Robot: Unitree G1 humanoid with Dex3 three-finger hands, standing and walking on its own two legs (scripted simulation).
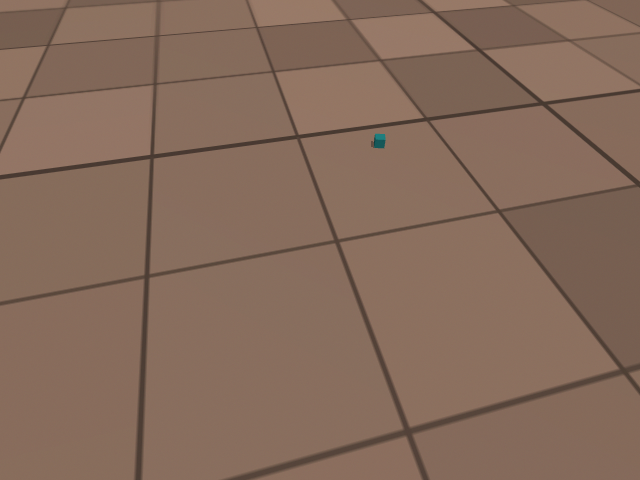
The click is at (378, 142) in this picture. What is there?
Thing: cube
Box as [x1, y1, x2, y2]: [374, 134, 385, 147]
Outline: 375,134 374,147 383,147 385,140 384,134
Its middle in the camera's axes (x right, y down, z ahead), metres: +0.33 -0.52 +2.09
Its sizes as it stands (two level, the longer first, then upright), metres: 0.053 0.053 0.053
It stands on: the floor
